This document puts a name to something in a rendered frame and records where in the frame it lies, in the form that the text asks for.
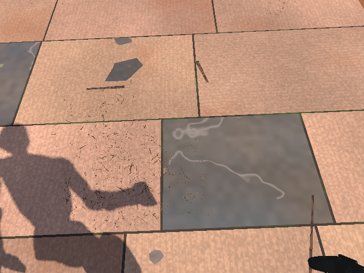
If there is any robot right hand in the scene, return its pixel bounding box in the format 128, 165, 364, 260
308, 254, 364, 273

